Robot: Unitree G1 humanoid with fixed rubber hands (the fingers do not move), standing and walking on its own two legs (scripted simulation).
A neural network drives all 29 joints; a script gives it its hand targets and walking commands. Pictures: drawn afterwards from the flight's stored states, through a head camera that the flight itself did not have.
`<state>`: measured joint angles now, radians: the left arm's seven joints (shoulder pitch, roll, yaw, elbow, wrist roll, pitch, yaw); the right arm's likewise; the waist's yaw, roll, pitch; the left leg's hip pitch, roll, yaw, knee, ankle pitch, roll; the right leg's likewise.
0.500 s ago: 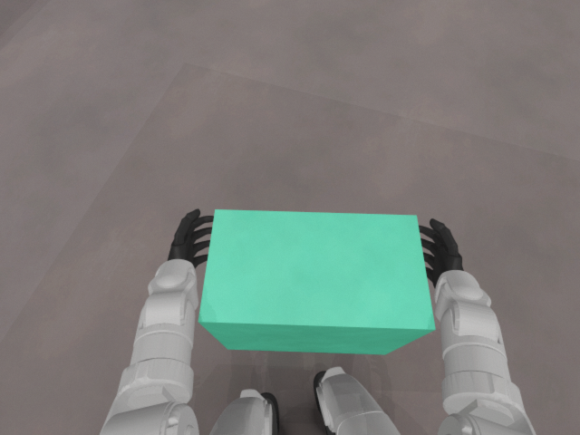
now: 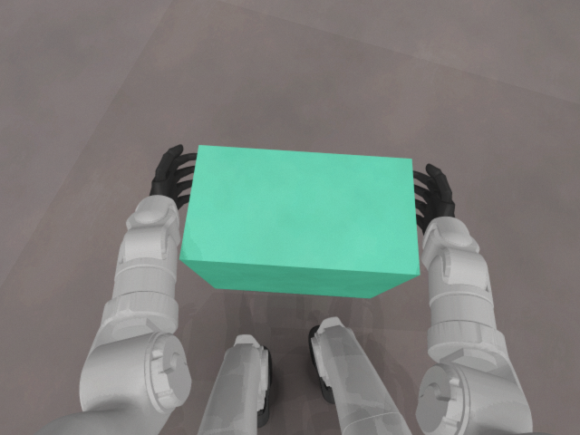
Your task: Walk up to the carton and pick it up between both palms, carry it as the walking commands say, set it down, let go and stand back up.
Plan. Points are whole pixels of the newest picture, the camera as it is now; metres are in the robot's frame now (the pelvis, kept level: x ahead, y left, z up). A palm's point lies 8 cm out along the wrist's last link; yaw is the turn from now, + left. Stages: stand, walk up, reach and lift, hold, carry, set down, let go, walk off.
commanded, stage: set down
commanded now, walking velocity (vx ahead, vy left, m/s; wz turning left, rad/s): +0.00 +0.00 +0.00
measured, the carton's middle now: (297, 233) +0.38 -0.04 -0.15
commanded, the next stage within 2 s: none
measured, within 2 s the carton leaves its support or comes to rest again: neither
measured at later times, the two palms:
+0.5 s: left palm (190, 207) +0.45 +0.14 -0.16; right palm (417, 220) +0.38 -0.24 -0.15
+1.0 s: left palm (205, 210) +0.48 +0.13 -0.25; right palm (399, 225) +0.40 -0.25 -0.25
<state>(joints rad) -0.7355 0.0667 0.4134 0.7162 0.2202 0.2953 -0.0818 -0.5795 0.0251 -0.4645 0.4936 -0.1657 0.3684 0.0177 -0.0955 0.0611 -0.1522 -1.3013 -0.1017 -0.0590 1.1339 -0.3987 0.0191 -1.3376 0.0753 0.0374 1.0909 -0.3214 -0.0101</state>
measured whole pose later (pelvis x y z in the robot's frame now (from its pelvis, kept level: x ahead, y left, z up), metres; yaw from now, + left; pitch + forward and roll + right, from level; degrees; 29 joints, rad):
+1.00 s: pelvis -0.04 +0.00 -0.15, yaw +1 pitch +47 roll +0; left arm -1.08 0.20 0.29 0.86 0.08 0.26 0.02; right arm -0.90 -0.12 -0.48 0.65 -0.06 0.32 -0.01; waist -0.11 0.06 -0.16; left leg -2.01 -0.15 -0.03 1.68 -0.49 0.00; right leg -2.05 0.08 0.02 1.63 -0.41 0.01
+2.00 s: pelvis -0.05 +0.00 -0.27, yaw +1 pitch +43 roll -1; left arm -1.35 0.33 0.12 1.01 -0.05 0.22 0.06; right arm -1.14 -0.23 -0.43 0.80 0.04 0.25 -0.04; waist -0.12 0.03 0.15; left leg -2.29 -0.16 0.00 2.12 -0.58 0.00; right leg -2.32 0.06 -0.03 2.06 -0.49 0.00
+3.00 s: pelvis -0.05 +0.01 -0.30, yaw +1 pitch +38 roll -2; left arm -1.44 0.36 0.07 1.17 -0.08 0.17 0.07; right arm -1.22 -0.28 -0.37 0.99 0.09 0.16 -0.05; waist -0.13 0.03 0.24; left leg -2.29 -0.12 0.03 2.20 -0.58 0.03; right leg -2.31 0.02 -0.04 2.14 -0.49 -0.01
